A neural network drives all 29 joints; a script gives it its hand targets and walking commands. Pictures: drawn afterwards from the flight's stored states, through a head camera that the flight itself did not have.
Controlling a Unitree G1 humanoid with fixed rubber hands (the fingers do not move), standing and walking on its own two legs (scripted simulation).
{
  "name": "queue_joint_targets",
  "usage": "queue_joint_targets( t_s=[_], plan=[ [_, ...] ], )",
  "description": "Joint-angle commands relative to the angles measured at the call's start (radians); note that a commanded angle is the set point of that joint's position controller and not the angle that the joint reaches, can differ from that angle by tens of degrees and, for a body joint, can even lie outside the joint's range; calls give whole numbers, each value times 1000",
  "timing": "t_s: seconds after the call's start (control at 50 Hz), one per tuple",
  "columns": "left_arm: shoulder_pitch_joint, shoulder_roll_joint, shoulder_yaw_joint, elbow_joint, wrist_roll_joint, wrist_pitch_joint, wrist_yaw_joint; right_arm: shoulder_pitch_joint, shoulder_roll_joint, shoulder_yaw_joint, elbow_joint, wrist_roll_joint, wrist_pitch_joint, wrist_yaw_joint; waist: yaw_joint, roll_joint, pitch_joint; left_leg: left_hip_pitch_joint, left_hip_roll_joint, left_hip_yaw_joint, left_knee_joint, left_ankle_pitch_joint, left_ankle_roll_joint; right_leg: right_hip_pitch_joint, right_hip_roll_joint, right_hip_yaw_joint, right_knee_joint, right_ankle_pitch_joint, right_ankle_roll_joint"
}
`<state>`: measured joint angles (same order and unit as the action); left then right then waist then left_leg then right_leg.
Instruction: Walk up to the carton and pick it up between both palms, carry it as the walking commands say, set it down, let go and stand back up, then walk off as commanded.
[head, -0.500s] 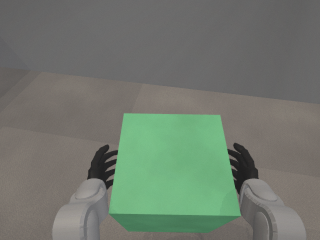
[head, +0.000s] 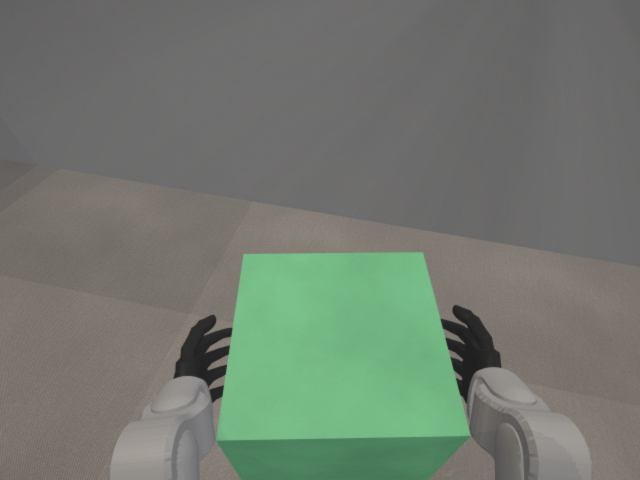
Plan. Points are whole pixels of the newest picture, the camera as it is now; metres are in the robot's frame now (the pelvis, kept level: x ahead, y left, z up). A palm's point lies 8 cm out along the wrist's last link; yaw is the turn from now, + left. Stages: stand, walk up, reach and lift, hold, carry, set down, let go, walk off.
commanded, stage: carry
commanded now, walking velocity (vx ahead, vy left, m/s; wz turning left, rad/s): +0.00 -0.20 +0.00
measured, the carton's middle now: (333, 380) +0.27 +0.00 +0.03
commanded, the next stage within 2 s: none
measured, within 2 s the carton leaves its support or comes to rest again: neither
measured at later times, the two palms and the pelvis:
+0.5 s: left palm (386, 394) +0.23 -0.05 +0.07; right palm out of the picture +0.19 -0.35 +0.05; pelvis -0.02 -0.17 +0.00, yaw -3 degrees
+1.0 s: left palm (459, 435) +0.18 -0.11 +0.09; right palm out of the picture +0.18 -0.41 +0.10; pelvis -0.05 -0.27 +0.01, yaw -1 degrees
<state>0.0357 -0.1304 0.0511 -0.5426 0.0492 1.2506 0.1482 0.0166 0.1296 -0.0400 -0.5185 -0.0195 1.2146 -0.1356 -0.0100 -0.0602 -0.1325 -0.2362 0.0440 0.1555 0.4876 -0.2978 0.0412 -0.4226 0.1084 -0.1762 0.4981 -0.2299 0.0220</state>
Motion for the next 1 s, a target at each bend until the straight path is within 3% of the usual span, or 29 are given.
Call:
queue_joint_targets(
  t_s=[0.0,0.04,0.06,0.1,0.16,0.24,0.26,0.28,0.3,0.32,0.34,0.38,0.42,0.46,0.5,0.56,0.6,0.62,0.66,0.7,0.72,0.74,0.76,0.78,0.8,0.86,0.88,0.92,0.98],
  plan=[
    [-573,-851,-726,-145,-319,-23,-137,-435,775,566,-128,265,-8,166,15,216,-38,161,380,-226,-218,154,102,-357,-154,261,620,-84,-6],
    [-578,-874,-721,-167,-330,-36,-140,-483,807,602,-181,288,-19,166,14,152,-40,149,295,-144,-154,343,70,-320,-137,190,594,-46,7],
    [-556,-877,-717,-175,-330,-42,-139,-488,811,616,-211,296,-23,164,13,157,-40,146,277,-138,-119,478,65,-301,-132,171,569,-46,17],
    [-526,-871,-711,-192,-341,-45,-140,-464,800,610,-242,287,-26,151,6,169,-74,146,292,-152,-67,649,77,-238,-130,139,506,-47,28],
    [-459,-822,-689,-172,-330,-30,-136,-387,745,575,-215,259,-14,135,5,261,-116,114,297,-120,-50,629,68,-135,-157,109,371,-38,32],
    [-420,-789,-691,-164,-324,-20,-137,-333,732,567,-181,247,-4,134,20,370,-186,171,283,-65,77,673,2,-9,-150,64,79,4,4],
    [-419,-784,-696,-172,-329,-21,-140,-314,743,572,-166,241,-4,136,22,341,-216,171,256,-51,150,637,-27,71,-133,44,-45,22,-6],
    [-430,-784,-695,-178,-335,-25,-146,-303,748,582,-160,238,-5,135,15,207,-260,89,219,-29,267,445,-70,211,-188,118,-121,201,-13],
    [-436,-771,-689,-193,-339,-34,-152,-318,762,606,-188,245,-9,134,7,-86,-298,-166,136,-9,431,-81,-122,414,-421,400,-87,668,-75],
    [-473,-781,-691,-200,-354,-40,-157,-342,786,633,-189,257,-6,135,0,-263,-250,-357,51,-14,536,-448,-136,455,-483,494,-50,830,-159],
    [-457,-793,-675,-193,-345,-43,-162,-378,816,666,-183,271,-9,136,4,-206,-227,-366,68,-57,649,-457,-121,426,-470,440,-58,744,-181],
    [-445,-858,-648,-184,-351,-65,-179,-447,894,713,-212,302,-28,144,13,-169,-252,-395,74,-79,743,-285,-99,451,-372,304,-67,644,-152],
    [-434,-896,-627,-182,-340,-101,-184,-525,936,765,-266,351,-49,155,13,-191,-276,-367,77,-98,740,-196,-85,412,-317,245,-71,456,-142],
    [-404,-913,-602,-186,-328,-124,-187,-540,942,789,-303,372,-69,156,18,-176,-296,-351,60,-96,725,-172,-78,400,-323,244,-106,304,-159],
    [-368,-904,-592,-167,-310,-131,-182,-526,924,790,-305,373,-77,154,22,-122,-294,-330,46,-94,665,-174,-72,391,-331,257,-138,186,-170],
    [-359,-851,-618,-182,-293,-121,-170,-433,863,752,-244,340,-63,156,23,-68,-261,-281,32,-89,546,-170,-58,307,-347,307,-197,9,-189],
    [-377,-804,-640,-192,-281,-102,-160,-371,817,715,-188,314,-45,154,20,-38,-233,-239,16,-73,435,-181,-53,267,-354,329,-218,19,-191],
    [-398,-786,-653,-194,-281,-93,-153,-349,799,693,-156,302,-36,155,19,-29,-210,-207,2,-54,369,-189,-49,235,-353,340,-237,48,-183],
    [-411,-751,-667,-181,-280,-71,-147,-328,755,662,-123,279,-18,153,18,-43,-182,-92,-32,-5,199,-193,-39,173,-325,314,-291,60,-127],
    [-436,-725,-687,-166,-286,-46,-140,-294,727,610,-73,248,-2,149,-3,10,-170,128,-29,42,-85,-73,-23,92,-265,223,-291,90,-19],
    [-459,-724,-699,-163,-290,-37,-138,-281,723,585,-49,239,1,147,-14,107,-163,263,69,-59,-189,-16,-5,-19,-212,163,-201,76,38],
    [-479,-744,-715,-168,-299,-28,-140,-277,715,566,-46,229,2,147,-23,344,-142,321,301,-351,-276,-33,65,-167,-121,93,-3,-2,84],
    [-522,-748,-736,-178,-308,-24,-141,-281,723,553,-50,226,-4,145,-23,484,-88,219,492,-547,-256,130,171,-267,-107,143,336,-274,36],
    [-556,-770,-729,-166,-314,-23,-141,-315,738,567,-79,235,-5,148,-8,318,-28,158,479,-446,-257,152,177,-314,-130,231,471,-261,-14],
    [-557,-793,-728,-144,-317,-21,-142,-349,735,570,-96,237,-4,151,-8,238,-10,119,472,-387,-255,98,174,-327,-153,271,537,-224,-20],
    [-559,-854,-718,-145,-327,-35,-144,-453,776,585,-159,262,-22,159,13,143,-25,126,318,-181,-179,298,85,-316,-143,213,575,-69,-5],
    [-553,-873,-724,-149,-333,-43,-144,-474,788,599,-195,276,-31,161,12,155,-37,149,285,-150,-140,442,68,-301,-129,178,537,-53,0],
    [-521,-873,-714,-166,-340,-52,-142,-469,797,613,-234,287,-36,150,7,153,-67,153,288,-148,-78,675,73,-254,-123,147,500,-56,21],
    [-473,-848,-716,-186,-348,-51,-139,-387,764,585,-235,267,-35,136,1,235,-122,147,294,-134,-46,730,70,-159,-141,113,385,-54,30]
  ],
)
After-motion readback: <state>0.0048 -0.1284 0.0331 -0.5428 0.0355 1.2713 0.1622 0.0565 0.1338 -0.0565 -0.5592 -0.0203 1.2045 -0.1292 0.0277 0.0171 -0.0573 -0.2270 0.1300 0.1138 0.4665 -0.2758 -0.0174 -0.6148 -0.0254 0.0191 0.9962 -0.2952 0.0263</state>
